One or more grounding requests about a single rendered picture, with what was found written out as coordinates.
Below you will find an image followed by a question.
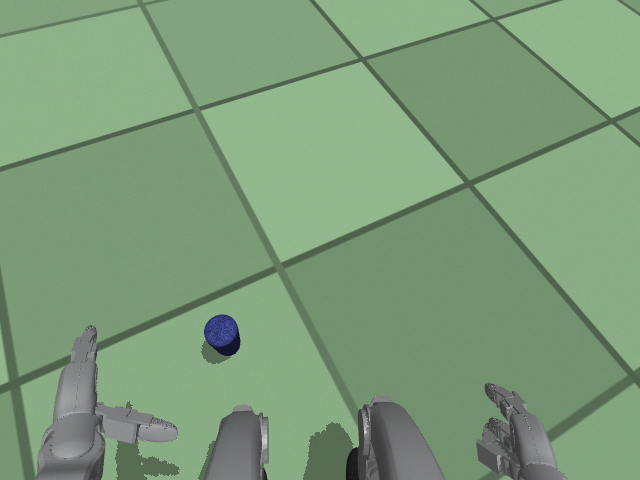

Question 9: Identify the cup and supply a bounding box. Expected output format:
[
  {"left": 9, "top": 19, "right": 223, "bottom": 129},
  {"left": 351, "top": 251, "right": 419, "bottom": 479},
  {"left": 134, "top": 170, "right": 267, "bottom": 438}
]
[{"left": 204, "top": 314, "right": 240, "bottom": 356}]

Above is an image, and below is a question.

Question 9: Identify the right robot hand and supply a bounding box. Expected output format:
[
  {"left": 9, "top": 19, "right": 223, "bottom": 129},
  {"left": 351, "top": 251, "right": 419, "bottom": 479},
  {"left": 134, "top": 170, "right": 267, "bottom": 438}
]
[{"left": 476, "top": 383, "right": 558, "bottom": 480}]

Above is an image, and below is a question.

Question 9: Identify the right robot arm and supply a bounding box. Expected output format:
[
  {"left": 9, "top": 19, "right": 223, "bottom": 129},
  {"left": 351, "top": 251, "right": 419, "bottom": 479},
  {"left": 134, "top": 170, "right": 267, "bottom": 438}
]
[{"left": 518, "top": 464, "right": 568, "bottom": 480}]

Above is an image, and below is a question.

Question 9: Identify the left robot hand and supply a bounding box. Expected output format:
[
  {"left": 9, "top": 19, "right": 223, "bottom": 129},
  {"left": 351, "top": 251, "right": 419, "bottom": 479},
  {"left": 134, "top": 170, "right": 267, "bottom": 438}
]
[{"left": 53, "top": 325, "right": 178, "bottom": 443}]

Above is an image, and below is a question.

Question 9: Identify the left robot arm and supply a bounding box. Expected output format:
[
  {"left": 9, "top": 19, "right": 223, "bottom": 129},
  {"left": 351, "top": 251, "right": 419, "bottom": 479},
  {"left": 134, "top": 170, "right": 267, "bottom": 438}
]
[{"left": 34, "top": 413, "right": 105, "bottom": 480}]

